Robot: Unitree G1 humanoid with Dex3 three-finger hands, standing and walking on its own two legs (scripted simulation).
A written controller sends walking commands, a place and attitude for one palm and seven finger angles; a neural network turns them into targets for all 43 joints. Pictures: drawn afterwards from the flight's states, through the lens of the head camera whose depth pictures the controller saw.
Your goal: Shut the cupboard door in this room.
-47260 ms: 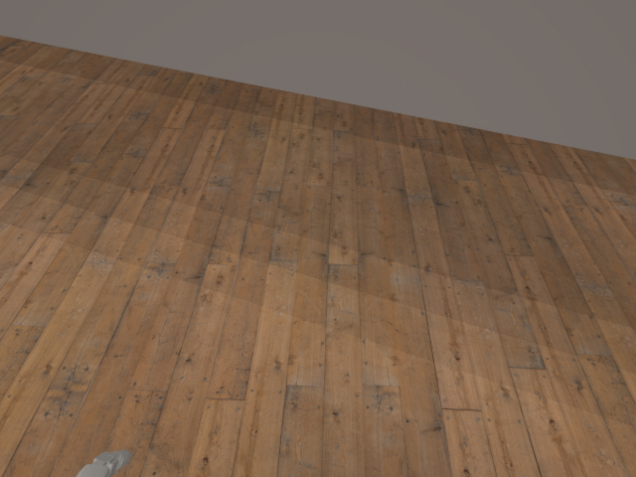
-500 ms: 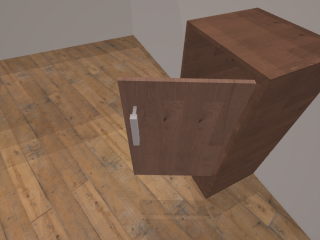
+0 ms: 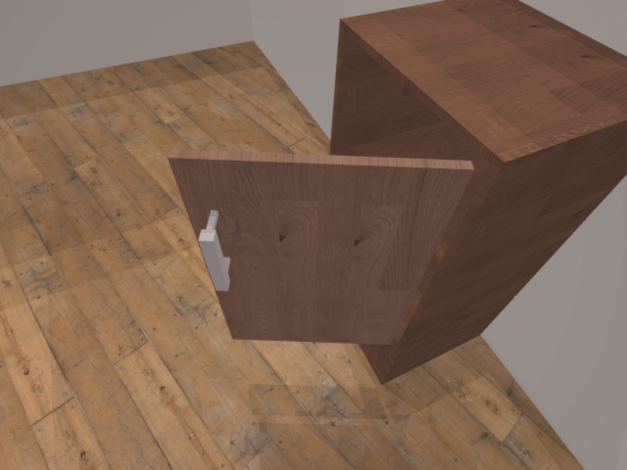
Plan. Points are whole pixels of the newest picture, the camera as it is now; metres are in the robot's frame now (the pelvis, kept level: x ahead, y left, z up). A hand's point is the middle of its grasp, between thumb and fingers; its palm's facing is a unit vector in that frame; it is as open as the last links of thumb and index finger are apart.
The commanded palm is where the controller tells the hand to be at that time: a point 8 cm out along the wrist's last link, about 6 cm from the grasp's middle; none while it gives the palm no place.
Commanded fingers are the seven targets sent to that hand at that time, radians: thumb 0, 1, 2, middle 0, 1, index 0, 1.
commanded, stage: come to a stop and stand still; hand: left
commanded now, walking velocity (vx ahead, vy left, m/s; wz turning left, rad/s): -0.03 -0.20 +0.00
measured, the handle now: (218, 252) +0.43 +0.17 -0.03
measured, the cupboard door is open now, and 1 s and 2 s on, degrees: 63 63 63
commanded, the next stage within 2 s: look again from close up in 2.00 s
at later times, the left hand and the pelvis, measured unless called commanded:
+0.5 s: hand out of the picture +0.01 +0.17 -0.17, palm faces +0.04 -0.98 -0.21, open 7.3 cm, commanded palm none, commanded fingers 0.00 0.90 0.90 -0.20 -0.30 -0.20 -0.30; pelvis -0.01 -0.01 +0.00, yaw +0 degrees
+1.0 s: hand out of the picture -0.06 +0.13 -0.16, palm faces +0.01 -0.98 -0.19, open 7.3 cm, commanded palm none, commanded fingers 0.00 0.90 0.90 -0.20 -0.30 -0.20 -0.30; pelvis -0.05 -0.04 +0.01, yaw +0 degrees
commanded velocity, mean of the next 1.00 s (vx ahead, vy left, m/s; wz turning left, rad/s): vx -0.01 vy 0.04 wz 0.00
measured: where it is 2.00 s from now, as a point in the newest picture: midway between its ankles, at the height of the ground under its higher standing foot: outside the picture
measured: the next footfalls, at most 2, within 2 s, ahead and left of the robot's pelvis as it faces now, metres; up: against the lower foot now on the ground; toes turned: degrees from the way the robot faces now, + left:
left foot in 0.24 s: +0.05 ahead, +0.05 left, +0.00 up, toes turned +3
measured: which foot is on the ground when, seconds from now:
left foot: down 0.00-0.00, up 0.02-0.22, down 0.24-1.00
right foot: down 0.00-1.00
